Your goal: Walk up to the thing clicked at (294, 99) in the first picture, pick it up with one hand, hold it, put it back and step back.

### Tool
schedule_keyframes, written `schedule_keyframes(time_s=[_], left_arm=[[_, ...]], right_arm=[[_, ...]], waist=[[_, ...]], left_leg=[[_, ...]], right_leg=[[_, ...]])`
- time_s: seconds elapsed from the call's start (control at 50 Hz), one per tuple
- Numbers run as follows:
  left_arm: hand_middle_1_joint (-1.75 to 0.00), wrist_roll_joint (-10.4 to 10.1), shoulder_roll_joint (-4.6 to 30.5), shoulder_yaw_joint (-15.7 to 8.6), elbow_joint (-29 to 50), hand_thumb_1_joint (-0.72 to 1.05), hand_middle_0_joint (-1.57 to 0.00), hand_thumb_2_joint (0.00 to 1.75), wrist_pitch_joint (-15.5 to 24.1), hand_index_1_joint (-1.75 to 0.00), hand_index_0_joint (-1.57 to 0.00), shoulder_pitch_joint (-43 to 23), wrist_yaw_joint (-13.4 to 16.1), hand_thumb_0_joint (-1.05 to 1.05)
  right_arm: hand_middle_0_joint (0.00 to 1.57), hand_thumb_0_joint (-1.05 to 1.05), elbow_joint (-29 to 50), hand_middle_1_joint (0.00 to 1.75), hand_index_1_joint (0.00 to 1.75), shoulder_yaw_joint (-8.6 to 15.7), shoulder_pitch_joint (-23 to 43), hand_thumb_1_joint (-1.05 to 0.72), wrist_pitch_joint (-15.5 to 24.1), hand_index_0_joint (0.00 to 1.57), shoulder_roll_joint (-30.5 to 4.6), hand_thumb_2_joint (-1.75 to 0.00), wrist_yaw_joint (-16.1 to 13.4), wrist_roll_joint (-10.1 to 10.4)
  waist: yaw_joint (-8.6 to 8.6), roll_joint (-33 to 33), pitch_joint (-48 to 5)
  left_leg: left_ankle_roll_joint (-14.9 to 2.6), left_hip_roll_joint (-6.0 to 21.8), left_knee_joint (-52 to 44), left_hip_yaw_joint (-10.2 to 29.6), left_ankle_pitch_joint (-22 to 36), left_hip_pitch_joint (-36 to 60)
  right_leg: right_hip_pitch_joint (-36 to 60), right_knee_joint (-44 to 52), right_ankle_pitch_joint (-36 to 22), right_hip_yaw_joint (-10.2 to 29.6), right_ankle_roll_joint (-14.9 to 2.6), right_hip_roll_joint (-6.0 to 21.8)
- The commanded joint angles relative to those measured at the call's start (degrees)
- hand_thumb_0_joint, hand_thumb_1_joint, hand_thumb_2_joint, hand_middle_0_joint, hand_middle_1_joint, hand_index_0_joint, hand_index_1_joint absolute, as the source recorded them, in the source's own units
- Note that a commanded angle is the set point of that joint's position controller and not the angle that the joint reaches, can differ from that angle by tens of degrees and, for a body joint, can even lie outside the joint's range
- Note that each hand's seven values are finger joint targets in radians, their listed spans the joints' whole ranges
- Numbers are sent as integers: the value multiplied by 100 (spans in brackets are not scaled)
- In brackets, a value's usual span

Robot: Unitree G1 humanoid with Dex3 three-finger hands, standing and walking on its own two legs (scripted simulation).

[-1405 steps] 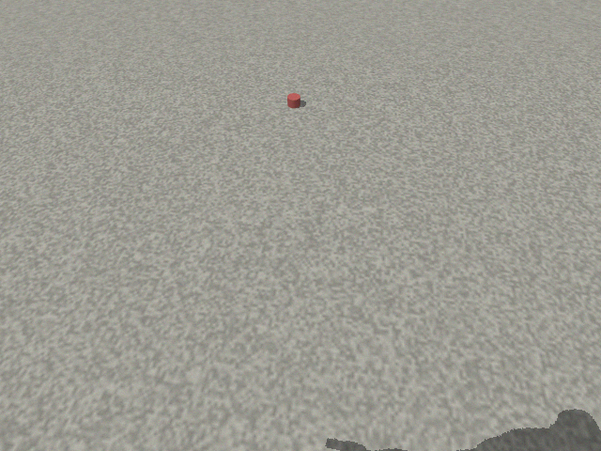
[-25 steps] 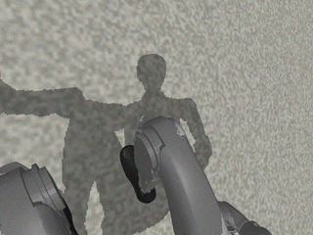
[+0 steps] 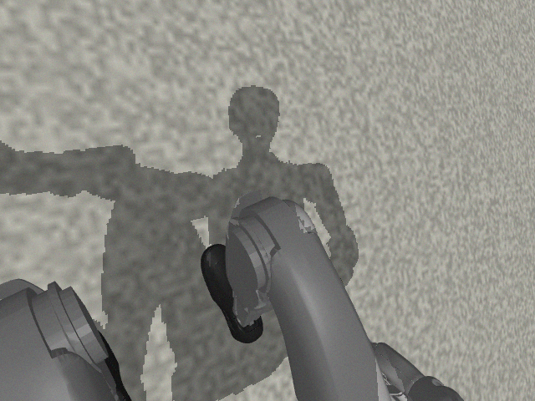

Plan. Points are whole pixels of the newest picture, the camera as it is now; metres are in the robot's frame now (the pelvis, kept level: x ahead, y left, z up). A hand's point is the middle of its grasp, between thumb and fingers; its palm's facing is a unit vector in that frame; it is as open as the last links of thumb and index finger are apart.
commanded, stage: withdraw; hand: left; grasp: from above
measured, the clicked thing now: out of the picture +0.47 +0.32 -0.28
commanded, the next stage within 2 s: home in 0.94 s
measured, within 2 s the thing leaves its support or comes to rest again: neither
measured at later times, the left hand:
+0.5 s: hand out of the picture +0.48 +0.35 -0.13, palm faces -0.34 -0.09 -0.93, open 14.1 cm
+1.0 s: hand out of the picture +0.46 +0.32 -0.14, palm faces -0.48 -0.10 -0.87, open 13.9 cm
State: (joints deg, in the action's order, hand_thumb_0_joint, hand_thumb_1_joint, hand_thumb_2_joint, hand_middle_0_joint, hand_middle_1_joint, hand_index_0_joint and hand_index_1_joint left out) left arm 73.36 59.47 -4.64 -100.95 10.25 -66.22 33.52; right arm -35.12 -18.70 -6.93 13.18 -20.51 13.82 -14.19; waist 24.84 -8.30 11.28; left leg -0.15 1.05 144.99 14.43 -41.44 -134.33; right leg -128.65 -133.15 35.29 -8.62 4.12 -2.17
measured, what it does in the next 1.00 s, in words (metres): stands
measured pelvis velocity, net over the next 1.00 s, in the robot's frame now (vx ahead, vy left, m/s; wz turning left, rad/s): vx -0.01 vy -0.01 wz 0.11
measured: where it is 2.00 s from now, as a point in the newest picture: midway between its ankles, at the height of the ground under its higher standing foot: (179, 352)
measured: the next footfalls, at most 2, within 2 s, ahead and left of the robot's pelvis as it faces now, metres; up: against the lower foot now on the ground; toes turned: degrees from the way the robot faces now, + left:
none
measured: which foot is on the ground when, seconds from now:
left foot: down 0.00-1.00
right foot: down 0.00-1.00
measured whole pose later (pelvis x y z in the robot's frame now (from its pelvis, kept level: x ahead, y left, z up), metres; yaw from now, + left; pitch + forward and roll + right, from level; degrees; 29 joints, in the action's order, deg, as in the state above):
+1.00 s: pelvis -0.01 -0.01 +0.02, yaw +6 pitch +32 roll -9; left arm 72.5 48.9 -0.3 -88.1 12.4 -65.4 16.2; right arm -36.9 -10.1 -10.9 0.4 -19.1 5.1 -8.4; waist 19.4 -1.5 1.3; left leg 0.2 0.1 137.5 8.6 -36.7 -133.5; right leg -129.7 -130.6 33.7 -4.1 2.5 0.0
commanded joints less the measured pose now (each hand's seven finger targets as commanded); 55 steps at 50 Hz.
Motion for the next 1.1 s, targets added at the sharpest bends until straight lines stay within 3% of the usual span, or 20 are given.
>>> schedule_keyframes(time_s=[0.0,0.04,0.14,0.16,0.22,0.24,0.26,0.3,0.38,0.46,0.54,0.6,0.72,0.82,0.86,0.9,0.98,1.0,1.02,1.08], left_arm=[[-108,-76,1042,32,532,-46,-6,92,5,-105,-9,-1405,180,0],[-102,-104,1083,-20,563,-52,-7,98,27,-101,-8,-1407,161,0],[-102,-114,1156,-12,1561,-53,-7,99,68,-101,-7,-1753,156,0],[-102,-123,1056,3,1282,-54,-7,99,8,-101,-7,-1446,153,0],[-101,-107,1096,-181,2204,-54,-6,99,-152,-101,-7,-1428,124,0],[-101,-169,1082,-301,2484,-53,-6,99,-224,-100,-7,-1316,96,0],[-100,-224,765,-192,2247,-55,-7,100,-344,-100,-6,-1097,8,0],[-100,-301,713,-262,2731,-55,-6,100,-497,-100,-6,-1100,-158,0],[-101,-514,148,-77,3100,-56,-7,102,-829,-101,-6,-702,-782,0],[-101,-845,-749,446,3387,-56,-7,103,-916,-103,-6,-946,-1591,0],[-102,-935,-1086,716,3430,-54,-7,104,-764,-103,-6,-1215,-2252,0],[-101,-887,-1012,746,3162,-52,-8,103,-583,-103,-7,-1256,-2478,0],[-100,-575,-384,558,2819,-52,-9,103,-158,-102,-8,-1592,-2330,0],[-101,-343,-279,616,2077,-51,-9,101,97,-101,-8,-1785,-1908,0],[-102,-276,4,509,1973,-51,-8,101,183,-102,-8,-1828,-1720,0],[-102,-144,459,258,2066,-52,-8,101,236,-102,-8,-2077,-1510,0],[-102,-64,610,-22,2498,-53,-7,100,206,-101,-8,-2125,-1140,0],[-94,-63,630,-89,2661,-45,-15,92,156,-93,-16,-2101,-1086,0],[-100,-70,620,-152,2833,-51,-9,98,99,-100,-10,-2001,-1050,0],[-90,-287,380,-168,3462,-41,-18,89,-110,-90,-19,-1896,-1079,0]], right_arm=[[20,0,-140,30,30,613,-1187,-89,-46,20,-1950,-90,-54,39],[20,0,-163,30,30,534,-1230,-91,-38,20,-1889,-90,-39,47],[20,0,-115,30,30,692,-1214,-91,-54,20,-1878,-90,-55,93],[20,0,-115,30,30,697,-1161,-91,-62,20,-1832,-90,-43,94],[20,0,-191,30,30,874,-1326,-91,-135,20,-1734,-90,10,153],[20,0,-231,30,30,980,-1321,-91,-160,20,-1720,-90,31,198],[20,0,-252,30,30,1040,-1289,-91,-180,20,-1638,-90,85,238],[20,0,-262,30,30,1220,-1347,-91,-308,20,-1635,-90,107,371],[20,0,-319,30,30,1489,-1444,-91,-613,20,-1427,-90,145,588],[20,0,-346,30,30,1757,-1581,-91,-951,20,-1325,-91,-1,776],[20,0,-260,30,30,1850,-1644,-90,-1208,20,-1268,-90,-277,860],[20,0,-217,30,30,1785,-1639,-90,-1324,20,-1214,-90,-539,857],[20,0,-93,30,30,1547,-1409,-90,-1401,20,-1059,-90,-860,781],[20,0,-105,30,30,1338,-1371,-90,-1366,20,-1107,-90,-928,710],[20,0,-106,30,30,1271,-1337,-89,-1312,20,-1171,-90,-943,671],[20,0,-96,30,30,1272,-1387,-90,-1275,20,-1235,-90,-940,616],[20,0,-87,30,30,1299,-1533,-90,-1198,20,-1236,-90,-897,511],[20,0,-74,30,30,1351,-1562,-88,-1176,20,-1251,-89,-891,523],[20,0,-54,30,30,1393,-1614,-90,-1157,20,-1251,-90,-867,528],[20,0,-142,30,30,1554,-1777,-88,-1135,20,-1265,-89,-811,604]], waist=[[344,3227,-3667],[391,3148,-3664],[116,3782,-4329],[109,3692,-4303],[-186,4156,-5038],[-377,4383,-5299],[-354,4231,-5129],[-506,4240,-5316],[-764,3724,-5450],[-585,3030,-5145],[-459,2383,-4823],[-443,1845,-4433],[-611,2097,-4541],[-432,2116,-4392],[-470,2275,-4383],[-539,2575,-4725],[-581,3162,-5280],[-652,3282,-5490],[-682,3492,-5678],[-716,3685,-6227]], left_leg=[[12,153,-1558,-516,1291,2789],[1,162,-1502,-514,1374,2744],[82,157,-1650,-529,1535,3272],[74,159,-1639,-548,1475,3211],[94,122,-1677,-672,1965,3526],[121,101,-1742,-694,2146,3663],[104,101,-1706,-723,2072,3566],[83,64,-1841,-781,2057,3500],[-26,-12,-2066,-977,1743,3092],[-48,-70,-2491,-922,1208,3074],[-65,-134,-2554,-941,1028,2906],[-112,-183,-2497,-1026,858,2585],[-115,-219,-2495,-1192,818,2516],[-168,-216,-2364,-1120,506,2264],[-148,-208,-2318,-1097,499,2328],[-121,-209,-2254,-1107,619,2504],[-57,-167,-2218,-1127,972,3046],[-37,-161,-2191,-1117,1111,3196],[-14,-159,-2191,-1139,1313,3352],[-13,-152,-2221,-1156,1735,3732]], right_leg=[[2189,942,-1327,-723,-505,-223],[2266,971,-1417,-724,-477,-228],[2312,918,-1484,-698,-546,-235],[2356,921,-1467,-678,-555,-230],[2446,878,-1815,-612,-588,-224],[2304,832,-1899,-607,-612,-204],[2122,823,-1826,-574,-620,-205],[2040,898,-1783,-511,-643,-198],[2212,1139,-1555,-290,-637,-179],[2139,1527,-1060,-198,-667,-135],[2120,1776,-797,-96,-706,-72],[2189,2011,-546,-21,-709,-32],[2257,1946,-379,114,-682,-6],[1978,1767,-112,102,-629,-29],[1920,1657,-109,60,-634,-18],[1973,1538,-192,54,-643,-12],[2020,1306,-642,-84,-645,-2],[1942,1219,-775,-105,-673,8],[1982,1165,-957,-115,-686,23],[2067,1191,-1360,-140,-663,53]])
